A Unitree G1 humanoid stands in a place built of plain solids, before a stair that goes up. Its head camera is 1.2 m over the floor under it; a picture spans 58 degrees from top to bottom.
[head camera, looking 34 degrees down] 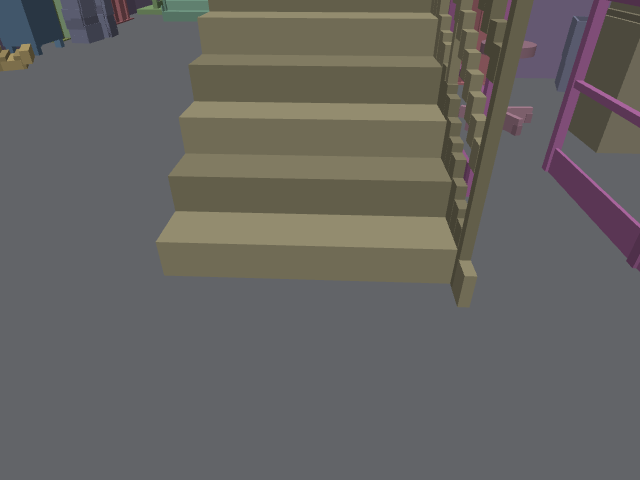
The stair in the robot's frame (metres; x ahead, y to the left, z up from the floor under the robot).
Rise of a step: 0.18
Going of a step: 0.26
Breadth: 1.30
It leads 3 degrees to the right of straight ahead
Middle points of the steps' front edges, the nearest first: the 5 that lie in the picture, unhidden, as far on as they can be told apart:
1.47 0.04 0.18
1.72 0.03 0.36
1.98 0.02 0.54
2.24 0.01 0.72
2.49 -0.01 0.90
